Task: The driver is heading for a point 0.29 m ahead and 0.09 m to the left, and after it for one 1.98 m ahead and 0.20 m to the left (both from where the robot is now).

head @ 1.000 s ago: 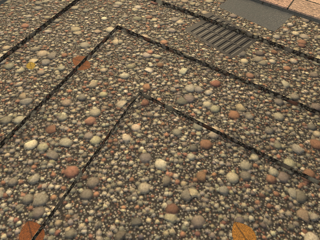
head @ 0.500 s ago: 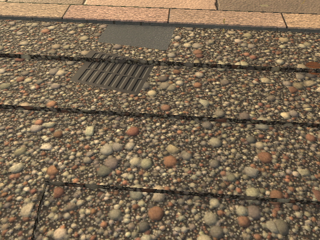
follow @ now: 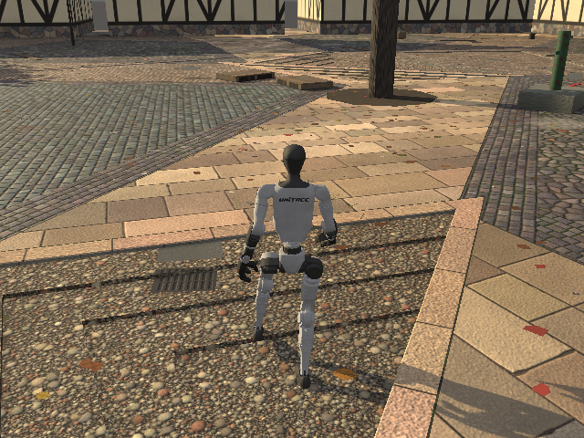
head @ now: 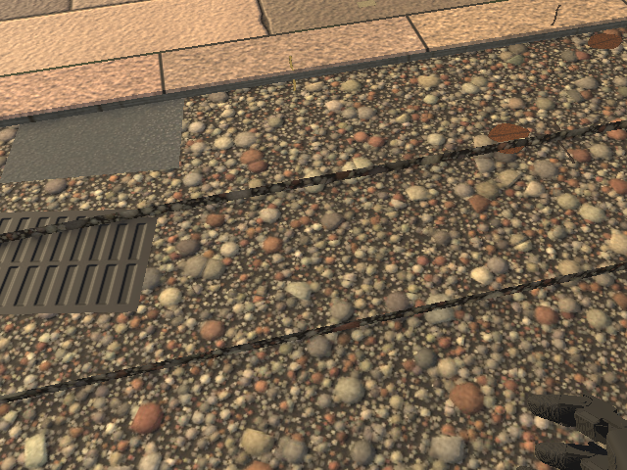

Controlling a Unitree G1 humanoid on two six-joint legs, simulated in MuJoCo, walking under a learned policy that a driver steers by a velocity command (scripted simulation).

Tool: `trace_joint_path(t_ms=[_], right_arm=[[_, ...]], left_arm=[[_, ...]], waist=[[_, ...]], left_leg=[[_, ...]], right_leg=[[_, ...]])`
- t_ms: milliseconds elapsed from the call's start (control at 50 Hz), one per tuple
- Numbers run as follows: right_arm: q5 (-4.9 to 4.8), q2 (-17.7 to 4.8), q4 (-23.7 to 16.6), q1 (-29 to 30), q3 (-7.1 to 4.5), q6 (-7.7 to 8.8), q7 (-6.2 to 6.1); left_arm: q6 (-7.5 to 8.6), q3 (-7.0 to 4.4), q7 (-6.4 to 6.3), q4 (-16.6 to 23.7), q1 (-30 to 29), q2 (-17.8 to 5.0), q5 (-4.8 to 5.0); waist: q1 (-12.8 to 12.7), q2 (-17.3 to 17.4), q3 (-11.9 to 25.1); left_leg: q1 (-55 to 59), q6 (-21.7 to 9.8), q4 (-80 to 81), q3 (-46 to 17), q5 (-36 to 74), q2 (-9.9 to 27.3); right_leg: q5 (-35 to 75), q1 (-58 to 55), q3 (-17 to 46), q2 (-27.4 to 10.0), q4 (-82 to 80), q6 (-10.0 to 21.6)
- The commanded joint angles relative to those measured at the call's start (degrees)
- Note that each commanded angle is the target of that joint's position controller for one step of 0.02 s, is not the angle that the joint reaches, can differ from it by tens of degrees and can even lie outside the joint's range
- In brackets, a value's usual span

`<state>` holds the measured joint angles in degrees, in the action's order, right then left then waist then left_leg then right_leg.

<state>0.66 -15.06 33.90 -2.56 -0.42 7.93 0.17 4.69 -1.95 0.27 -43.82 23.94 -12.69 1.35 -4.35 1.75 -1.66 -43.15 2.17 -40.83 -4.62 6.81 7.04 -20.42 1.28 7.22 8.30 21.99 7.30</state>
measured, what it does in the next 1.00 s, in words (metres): climbs, turning left: left foot 0.03 m higher, then right foot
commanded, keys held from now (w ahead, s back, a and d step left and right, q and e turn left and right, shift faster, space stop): w+q+shift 0.40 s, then w+shift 0.52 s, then w+e+shift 0.08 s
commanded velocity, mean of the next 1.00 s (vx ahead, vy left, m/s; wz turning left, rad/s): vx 1.00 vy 0.00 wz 0.27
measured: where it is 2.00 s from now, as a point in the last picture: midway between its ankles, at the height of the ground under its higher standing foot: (282, 68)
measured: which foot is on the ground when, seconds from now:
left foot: up 0.00-0.06, down 0.08-0.50, up 0.52-0.90, down 0.92-1.00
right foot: down 0.00-0.14, up 0.16-0.48, down 0.50-0.92, up 0.94-1.00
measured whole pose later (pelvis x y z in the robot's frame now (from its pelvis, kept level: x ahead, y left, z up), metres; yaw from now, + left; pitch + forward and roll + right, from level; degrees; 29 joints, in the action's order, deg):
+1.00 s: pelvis +0.82 +0.20 +0.03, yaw +18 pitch +1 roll +1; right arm 0.1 -14.0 33.3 -5.9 0.1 5.3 1.6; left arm 5.9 0.1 0.8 -51.8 27.1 -13.3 1.9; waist -2.8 -0.4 -0.8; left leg -32.7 -3.2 -44.3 5.5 -13.3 -0.1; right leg -19.0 8.9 6.5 -1.4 69.1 3.1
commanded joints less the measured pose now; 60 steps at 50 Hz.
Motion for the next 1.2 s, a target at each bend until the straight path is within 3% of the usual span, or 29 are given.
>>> trace_joint_path(t_ms=[20,80,100,120,140,160,200,220,280,360,480,500,520,540,580,620,680,780,820,860,900,920,940,960,980,1020,1060,1100,1200], right_arm=[[-1.69,-3.7,-6.1,9.7,-0.48,0.36,0.39],[-2.38,-8.6,-4.6,0.3,-2.94,0.27,0.58],[-2.57,-11.5,-1.5,-13.2,-4.31,-0.23,0.44],[-1.13,-13.9,1.7,-23.7,-5.50,-0.54,0.53],[-2.33,-14.0,4.5,-34.3,-6.34,-0.98,1.08],[-1.90,-11.9,5.2,-31.0,-5.21,-0.93,1.02],[-0.49,-9.6,4.5,-25.7,-4.86,-1.61,1.12],[-0.42,-7.7,4.4,-23.3,-4.25,-1.26,1.26],[-2.06,-4.3,4.0,-17.4,-3.07,-1.97,1.34],[-3.31,-9.4,2.4,-13.9,-4.69,-3.51,-0.90],[-3.59,-4.5,4.0,-20.1,-3.35,-3.33,0.24],[-2.88,-1.3,3.1,-18.9,-2.15,-2.95,0.79],[-5.02,1.5,0.8,-23.9,-0.62,-2.03,0.69],[-6.12,-2.3,1.2,-22.2,-0.91,-2.22,-0.34],[-3.12,-4.3,1.4,-14.4,-1.28,-2.36,-0.38],[-2.16,-1.8,0.1,-10.6,-0.81,-2.18,0.25],[-2.54,0.2,-1.7,-7.8,0.08,-2.91,1.19],[-0.58,0.5,-7.7,4.2,2.17,-2.20,2.91],[-1.35,0.0,-9.0,7.9,1.87,-1.30,3.46],[-1.91,-4.1,-9.7,6.1,0.01,-1.23,3.18],[-2.63,-9.5,-6.6,-11.6,-3.12,-2.59,1.62],[-2.57,-12.7,-2.4,-25.2,-4.66,-3.79,0.71],[-0.41,-18.3,-0.2,-27.1,-5.52,-3.02,0.96],[-0.14,-12.4,0.3,-30.7,-4.47,-2.96,0.54],[0.19,-9.6,1.3,-26.1,-3.57,-2.65,0.63],[0.67,-6.6,4.1,-20.6,-3.10,-1.91,1.36],[0.85,-1.3,5.7,-15.1,-2.06,-0.95,2.02],[-0.50,-0.8,6.8,-11.2,-2.21,-0.52,2.17],[1.01,-3.5,8.6,-12.4,-2.75,-0.47,0.29]], left_arm=[[1.35,-2.77,0.05,2.0,0.7,-10.8,0.88],[0.25,-2.65,0.00,0.5,-1.2,-12.0,-1.85],[-0.22,-2.01,-0.23,1.5,-4.1,-11.0,-3.95],[0.13,-0.96,0.12,2.7,0.6,-7.7,-1.93],[1.19,0.02,0.67,2.3,-0.8,-8.0,-1.66],[2.41,-0.38,1.73,4.2,-2.0,-8.6,-0.52],[4.58,0.80,2.44,8.8,-16.6,-8.1,-0.86],[4.96,0.80,2.05,9.7,-19.3,-7.3,-1.77],[4.24,0.82,1.45,9.3,-17.6,-5.7,-2.34],[3.44,1.82,0.83,10.8,-21.8,-4.0,-1.55],[3.63,-1.52,-0.56,9.4,-16.3,-9.0,-0.84],[3.85,-2.84,-1.07,7.8,-5.7,-12.5,-1.34],[3.20,-4.09,-0.74,6.2,1.3,-17.6,-2.21],[2.88,-4.11,-0.21,5.8,0.0,-15.5,-1.61],[2.50,-2.98,-0.22,4.0,0.7,-10.6,-1.45],[2.17,-2.10,0.53,2.3,-0.2,-7.5,-2.54],[2.37,-0.94,1.12,0.1,-1.1,-3.9,-1.12],[2.23,-1.53,-0.28,-1.7,-1.1,-9.1,0.10],[2.34,-1.44,-0.15,-3.5,2.2,-11.5,0.07],[1.96,-1.22,0.15,-4.9,4.7,-13.7,-1.08],[0.83,-1.09,-0.04,-6.1,4.0,-15.5,-2.25],[0.98,-0.67,-0.55,-4.6,2.3,-14.7,-2.74],[2.24,2.40,0.01,-2.4,12.1,-2.2,-1.95],[3.79,0.95,0.88,-4.0,8.3,-9.0,-0.20],[3.69,-0.41,0.65,-0.9,-0.7,-10.7,3.01],[2.87,0.48,0.26,1.3,-6.2,-6.6,1.78],[-0.34,0.11,0.45,0.5,-2.5,-4.5,2.02],[-2.71,0.06,0.20,0.5,-3.1,-3.1,2.01],[-3.47,0.03,0.47,4.2,-11.1,-3.6,0.52]], waist=[[-2.3,-4.2,-4.5],[4.1,-8.8,2.6],[11.3,-10.6,11.2],[11.9,2.3,21.7],[17.4,15.8,31.5],[13.5,18.9,27.1],[12.6,0.8,10.5],[10.1,-3.7,7.6],[3.9,-0.4,1.9],[2.7,1.7,-2.8],[0.8,1.6,2.0],[-4.0,-3.7,8.8],[-2.3,-20.2,15.7],[-2.9,-18.3,9.7],[-3.2,-5.3,0.6],[-0.3,-4.2,-3.2],[3.4,-5.7,-4.6],[3.0,-2.3,-7.4],[2.4,-2.6,-6.8],[5.1,-8.7,-0.7],[16.5,-14.2,10.3],[22.1,-11.4,16.2],[11.8,13.4,27.2],[15.6,12.0,32.2],[14.3,7.3,17.1],[9.0,-1.6,5.0],[3.2,2.5,1.7],[1.1,3.1,-2.9],[1.7,0.0,-6.7]], left_leg=[[14.5,-0.6,10.3,6.6,-0.1,-5.0],[16.2,-6.4,9.5,9.6,-9.4,-8.2],[30.8,-9.4,4.4,11.1,-10.0,-9.6],[57.7,-18.5,4.0,-8.6,-23.8,0.1],[69.6,-22.6,15.5,-33.8,-45.5,5.2],[69.4,-21.0,23.7,-44.9,-51.3,7.7],[51.5,-18.5,25.0,-37.5,-38.7,4.0],[44.4,-17.5,26.0,-32.5,-30.3,1.7],[29.6,-18.5,27.8,-26.7,-23.5,-3.6],[11.7,-17.0,30.9,-24.4,-26.5,-6.0],[16.8,-10.5,13.1,-21.2,-24.6,-7.0],[10.5,-8.0,-5.0,-15.3,-25.6,-10.0],[-2.4,-6.0,-23.1,-6.9,-35.8,-12.2],[-11.8,-5.6,-33.2,-3.3,-33.0,-7.6],[-14.5,-5.9,-37.9,-2.7,-26.8,-5.4],[-12.8,-6.4,-36.0,-3.2,-25.3,-3.8],[-12.4,-5.8,-32.1,-2.8,-24.2,-1.9],[-2.4,-5.0,-13.8,5.2,-10.8,0.0],[7.3,-6.6,-8.0,9.0,-8.2,-3.0],[15.1,-8.4,-5.2,12.6,-11.8,-8.3],[36.9,-11.0,-1.6,12.9,-14.4,-11.5],[56.3,-12.3,-1.1,4.0,-15.3,-5.4],[73.3,-20.3,9.6,-31.4,-39.4,13.6],[70.7,-18.7,22.0,-47.8,-48.1,14.3],[61.4,-16.4,23.1,-37.9,-45.5,13.7],[43.1,-15.0,25.2,-22.8,-32.4,11.2],[31.9,-13.5,28.8,-12.6,-28.4,9.4],[26.4,-11.4,32.7,-2.6,-22.6,8.1],[29.0,-9.9,34.8,13.1,-9.0,4.3]], right_leg=[[15.6,12.5,8.0,-13.5,-12.2,7.7],[57.3,-5.7,3.8,-17.7,0.5,4.2],[71.6,-2.4,-0.2,-16.0,15.1,2.7],[63.5,21.6,-3.8,-11.8,37.9,-2.6],[25.6,30.6,-2.6,-3.8,58.6,-5.2],[2.4,39.2,2.2,-4.5,61.2,-3.3],[0.2,41.1,2.0,-7.4,53.5,-1.6],[0.0,37.0,1.6,-9.1,46.9,-1.3],[-2.3,27.6,1.1,-9.6,34.4,-3.5],[9.6,12.5,-2.5,-6.5,16.5,-7.6],[13.0,-3.2,-2.0,-8.1,6.9,-6.0],[5.6,-16.0,7.8,-17.3,5.1,-1.7],[-18.1,-26.2,36.5,-30.9,-3.7,7.9],[-30.3,-22.4,46.5,-32.6,-6.5,8.9],[-15.9,-14.5,31.6,-27.4,-6.9,6.9],[-5.5,-7.0,21.9,-23.1,-8.7,6.0],[4.1,-0.8,14.0,-21.3,-11.6,5.8],[18.2,10.9,1.2,-19.6,-21.3,3.8],[30.5,10.0,-2.5,-20.0,-22.9,3.1],[66.9,1.4,-5.9,-20.4,-13.3,1.8],[86.8,1.9,-7.6,-21.3,9.1,-0.9],[72.8,14.8,-6.3,-19.0,27.8,-2.7],[6.4,33.7,-2.3,-7.3,54.4,-4.5],[-0.2,36.8,5.8,-7.0,62.6,-2.2],[1.4,44.2,3.0,-9.1,66.4,-2.8],[4.8,43.8,-0.1,-14.1,64.4,-2.9],[6.0,38.6,0.5,-17.3,62.9,-2.8],[5.8,38.8,0.7,-18.8,57.4,-3.6],[21.1,46.9,-2.8,-16.7,50.3,-4.9]])
Velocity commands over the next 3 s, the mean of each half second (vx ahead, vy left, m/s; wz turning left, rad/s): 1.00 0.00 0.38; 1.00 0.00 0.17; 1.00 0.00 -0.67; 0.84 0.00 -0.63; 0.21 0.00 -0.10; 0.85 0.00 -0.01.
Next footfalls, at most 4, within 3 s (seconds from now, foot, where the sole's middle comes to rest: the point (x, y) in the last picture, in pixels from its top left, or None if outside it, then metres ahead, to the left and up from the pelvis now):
0.08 left None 0.35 0.16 -0.74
0.50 right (390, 420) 0.58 -0.06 -0.74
0.92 left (228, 271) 0.93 0.34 -0.71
1.40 right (289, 139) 1.39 0.23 -0.67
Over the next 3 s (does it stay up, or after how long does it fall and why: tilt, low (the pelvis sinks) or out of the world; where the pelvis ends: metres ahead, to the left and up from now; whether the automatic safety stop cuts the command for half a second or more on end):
stays up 2.03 0.03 0.11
